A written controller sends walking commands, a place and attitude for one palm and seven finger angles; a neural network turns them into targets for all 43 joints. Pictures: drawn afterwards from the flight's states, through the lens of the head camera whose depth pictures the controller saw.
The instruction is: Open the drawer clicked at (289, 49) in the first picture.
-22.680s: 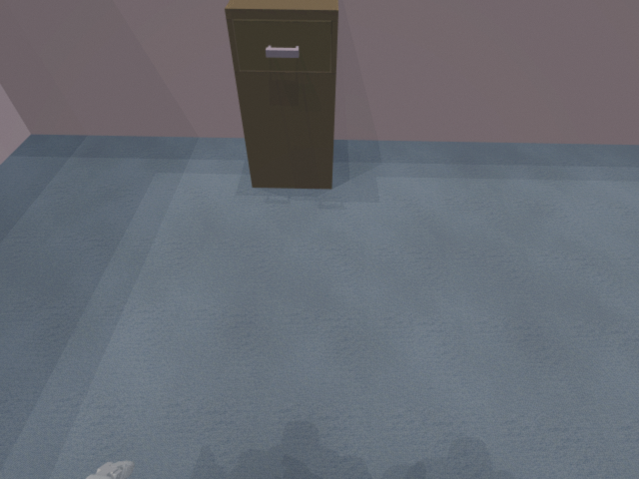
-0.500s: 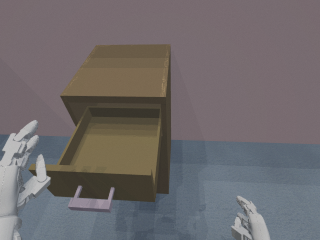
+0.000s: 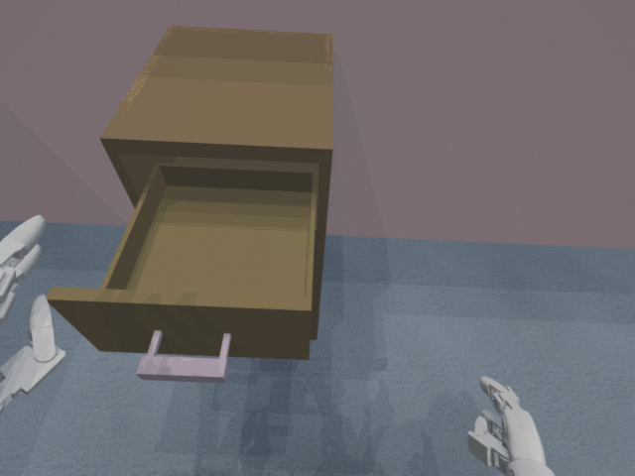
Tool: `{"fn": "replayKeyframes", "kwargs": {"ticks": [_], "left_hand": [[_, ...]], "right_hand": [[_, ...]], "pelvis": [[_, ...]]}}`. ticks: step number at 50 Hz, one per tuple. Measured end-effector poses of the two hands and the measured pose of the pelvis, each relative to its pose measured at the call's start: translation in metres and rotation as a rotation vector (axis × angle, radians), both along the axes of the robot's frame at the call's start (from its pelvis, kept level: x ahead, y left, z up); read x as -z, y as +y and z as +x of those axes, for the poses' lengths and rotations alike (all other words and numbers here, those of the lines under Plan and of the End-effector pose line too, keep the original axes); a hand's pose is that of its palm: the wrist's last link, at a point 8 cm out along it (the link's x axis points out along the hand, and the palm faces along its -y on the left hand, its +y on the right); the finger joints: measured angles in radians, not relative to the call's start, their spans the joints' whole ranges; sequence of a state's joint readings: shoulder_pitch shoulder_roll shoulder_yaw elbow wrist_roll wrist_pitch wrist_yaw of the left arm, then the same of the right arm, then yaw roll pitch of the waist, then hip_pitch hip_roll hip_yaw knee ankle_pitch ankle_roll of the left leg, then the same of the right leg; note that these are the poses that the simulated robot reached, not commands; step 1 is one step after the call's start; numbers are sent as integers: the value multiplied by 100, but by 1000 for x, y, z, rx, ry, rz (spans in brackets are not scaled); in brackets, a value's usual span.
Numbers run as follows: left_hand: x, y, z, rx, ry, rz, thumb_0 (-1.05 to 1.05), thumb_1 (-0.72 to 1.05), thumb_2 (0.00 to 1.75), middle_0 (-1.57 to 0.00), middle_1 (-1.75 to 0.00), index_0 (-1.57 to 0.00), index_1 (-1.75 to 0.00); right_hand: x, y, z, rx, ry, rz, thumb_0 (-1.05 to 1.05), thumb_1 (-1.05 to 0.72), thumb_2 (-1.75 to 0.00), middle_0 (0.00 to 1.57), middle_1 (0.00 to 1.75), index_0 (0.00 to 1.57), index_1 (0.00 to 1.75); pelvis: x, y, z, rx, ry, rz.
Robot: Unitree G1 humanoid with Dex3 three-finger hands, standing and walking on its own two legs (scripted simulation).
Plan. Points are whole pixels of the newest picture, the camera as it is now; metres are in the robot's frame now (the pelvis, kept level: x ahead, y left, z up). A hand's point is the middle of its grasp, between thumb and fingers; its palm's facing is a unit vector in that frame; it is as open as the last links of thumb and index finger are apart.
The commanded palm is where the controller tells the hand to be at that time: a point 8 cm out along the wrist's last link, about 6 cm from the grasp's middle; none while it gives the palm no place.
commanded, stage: step back with the hand held close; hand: left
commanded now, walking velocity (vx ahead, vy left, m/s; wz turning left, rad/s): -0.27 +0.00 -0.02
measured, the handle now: (188, 354) +0.29 +0.21 -0.09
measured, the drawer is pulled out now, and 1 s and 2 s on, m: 0.30 0.30 0.30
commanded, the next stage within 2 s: stop stepping back and stand still in 0.94 s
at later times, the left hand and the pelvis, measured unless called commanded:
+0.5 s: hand out of the picture +0.14 +0.25 +0.16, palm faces +0.35 -0.81 -0.47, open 7.4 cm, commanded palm +0.07 +0.29 +0.18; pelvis -0.06 +0.01 +0.00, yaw +1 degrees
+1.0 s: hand out of the picture +0.01 +0.19 +0.15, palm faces +0.32 -0.79 -0.52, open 7.4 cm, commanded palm -0.05 +0.23 +0.18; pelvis -0.18 -0.06 +0.01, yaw +0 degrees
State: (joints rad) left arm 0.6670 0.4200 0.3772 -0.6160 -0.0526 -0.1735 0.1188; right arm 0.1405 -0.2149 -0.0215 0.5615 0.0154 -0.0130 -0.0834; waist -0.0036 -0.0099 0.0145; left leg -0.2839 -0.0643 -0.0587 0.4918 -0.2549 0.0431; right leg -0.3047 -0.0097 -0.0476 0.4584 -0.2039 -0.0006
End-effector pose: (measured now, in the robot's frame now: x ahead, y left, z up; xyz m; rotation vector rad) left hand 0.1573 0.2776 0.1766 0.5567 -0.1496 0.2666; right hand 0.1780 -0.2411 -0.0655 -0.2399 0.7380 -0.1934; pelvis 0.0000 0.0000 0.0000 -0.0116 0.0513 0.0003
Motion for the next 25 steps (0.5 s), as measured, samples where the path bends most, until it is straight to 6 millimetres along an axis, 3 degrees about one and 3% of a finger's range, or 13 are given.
{"fn": "replayKeyframes", "kwargs": {"ticks": [8, 15, 21, 25], "left_hand": [[0, 0, -25, -14, -76, -6, 2, 89, 90, -21, -30, -21, -30], [1, -8, -42, 5, -125, -44, 2, 89, 90, -21, -30, -21, -30], [7, 7, -53, 4, -119, -38, 2, 88, 90, -21, -30, -21, -30], [0, 14, -58, -13, -93, -2, 2, 88, 90, -21, -30, -21, -30]], "right_hand": [[-4, 21, -11, -79, -68, 19, 2, -90, -90, 20, 30, 20, 30], [4, 16, -37, -92, -28, 11, 1, -90, -90, 21, 30, 20, 30], [7, 10, -67, -44, 48, -45, 2, -90, -90, 21, 30, 20, 30], [4, 17, -80, -42, 40, -31, 2, -90, -90, 20, 30, 20, 30]], "pelvis": [[7, -1, -23, 11, -11, 13], [10, -3, -41, -13, -4, -20], [11, 5, -54, -23, 2, -12], [3, 5, -61, -14, 28, -30]]}}
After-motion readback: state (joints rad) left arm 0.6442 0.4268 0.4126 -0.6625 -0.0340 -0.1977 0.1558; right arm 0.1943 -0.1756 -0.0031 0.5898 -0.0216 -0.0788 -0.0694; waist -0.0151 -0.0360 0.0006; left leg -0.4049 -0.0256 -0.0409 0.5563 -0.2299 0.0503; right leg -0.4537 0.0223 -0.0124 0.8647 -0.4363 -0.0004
